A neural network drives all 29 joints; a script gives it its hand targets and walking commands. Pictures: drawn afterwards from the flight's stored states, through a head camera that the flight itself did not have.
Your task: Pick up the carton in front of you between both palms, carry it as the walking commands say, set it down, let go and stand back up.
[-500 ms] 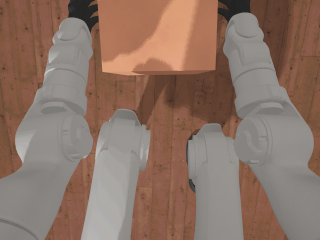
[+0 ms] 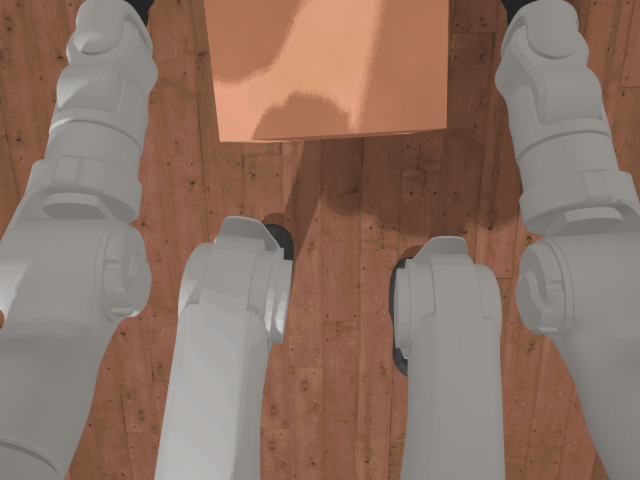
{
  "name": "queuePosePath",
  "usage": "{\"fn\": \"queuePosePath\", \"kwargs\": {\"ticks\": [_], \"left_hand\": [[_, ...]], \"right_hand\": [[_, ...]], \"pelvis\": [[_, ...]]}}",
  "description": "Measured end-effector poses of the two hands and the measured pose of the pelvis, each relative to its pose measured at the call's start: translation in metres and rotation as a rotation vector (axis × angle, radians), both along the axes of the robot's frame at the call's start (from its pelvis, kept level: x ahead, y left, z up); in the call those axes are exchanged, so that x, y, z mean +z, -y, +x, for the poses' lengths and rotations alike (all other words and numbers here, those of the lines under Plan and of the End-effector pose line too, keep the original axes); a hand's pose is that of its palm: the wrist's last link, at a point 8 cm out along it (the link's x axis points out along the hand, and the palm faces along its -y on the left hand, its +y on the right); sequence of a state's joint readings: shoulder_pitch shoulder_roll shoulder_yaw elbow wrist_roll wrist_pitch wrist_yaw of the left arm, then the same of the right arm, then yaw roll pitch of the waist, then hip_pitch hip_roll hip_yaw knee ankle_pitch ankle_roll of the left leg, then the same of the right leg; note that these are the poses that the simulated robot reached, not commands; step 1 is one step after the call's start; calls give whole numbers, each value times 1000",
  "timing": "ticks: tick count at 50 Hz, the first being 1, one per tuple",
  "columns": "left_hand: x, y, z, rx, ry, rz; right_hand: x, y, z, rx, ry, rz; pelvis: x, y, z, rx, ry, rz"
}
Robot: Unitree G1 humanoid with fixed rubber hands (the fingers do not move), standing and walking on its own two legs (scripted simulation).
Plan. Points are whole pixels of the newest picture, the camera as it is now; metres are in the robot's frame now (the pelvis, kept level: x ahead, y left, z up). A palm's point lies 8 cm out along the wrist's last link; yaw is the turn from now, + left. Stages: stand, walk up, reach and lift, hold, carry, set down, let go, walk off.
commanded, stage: set down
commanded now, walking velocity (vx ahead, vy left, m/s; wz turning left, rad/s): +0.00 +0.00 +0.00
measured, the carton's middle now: (328, 49) +0.51 +0.06 -0.26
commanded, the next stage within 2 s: let go in 0.86 s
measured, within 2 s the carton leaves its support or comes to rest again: neither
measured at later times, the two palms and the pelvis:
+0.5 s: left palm out of the picture +0.50 +0.26 +0.01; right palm out of the picture +0.55 -0.13 +0.01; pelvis +0.02 +0.00 +0.12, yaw +0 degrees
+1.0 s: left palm out of the picture +0.49 +0.26 +0.17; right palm out of the picture +0.54 -0.13 +0.16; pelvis +0.05 +0.00 +0.27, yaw +1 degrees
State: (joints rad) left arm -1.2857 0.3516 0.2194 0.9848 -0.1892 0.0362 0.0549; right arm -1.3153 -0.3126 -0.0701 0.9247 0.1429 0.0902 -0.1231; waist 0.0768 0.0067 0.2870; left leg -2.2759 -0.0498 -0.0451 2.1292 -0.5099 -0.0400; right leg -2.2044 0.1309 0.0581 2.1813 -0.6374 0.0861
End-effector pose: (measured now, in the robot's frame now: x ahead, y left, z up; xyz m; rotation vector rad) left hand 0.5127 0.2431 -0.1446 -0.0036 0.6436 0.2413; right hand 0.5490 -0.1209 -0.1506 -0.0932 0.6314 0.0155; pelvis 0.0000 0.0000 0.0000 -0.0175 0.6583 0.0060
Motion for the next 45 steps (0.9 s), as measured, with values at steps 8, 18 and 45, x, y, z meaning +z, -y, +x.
{"fn": "queuePosePath", "kwargs": {"ticks": [8,18,45], "left_hand": [[73,-8,-14,35,9,12],[137,-14,-10,31,20,10],[291,-21,-18,7,23,3]], "right_hand": [[82,4,1,-8,15,-33],[143,-3,11,-15,12,-9],[297,7,1,-4,14,-35]], "pelvis": [[43,5,8,5,-46,5],[92,8,16,11,-138,-4],[239,-2,44,25,-136,-12]]}}
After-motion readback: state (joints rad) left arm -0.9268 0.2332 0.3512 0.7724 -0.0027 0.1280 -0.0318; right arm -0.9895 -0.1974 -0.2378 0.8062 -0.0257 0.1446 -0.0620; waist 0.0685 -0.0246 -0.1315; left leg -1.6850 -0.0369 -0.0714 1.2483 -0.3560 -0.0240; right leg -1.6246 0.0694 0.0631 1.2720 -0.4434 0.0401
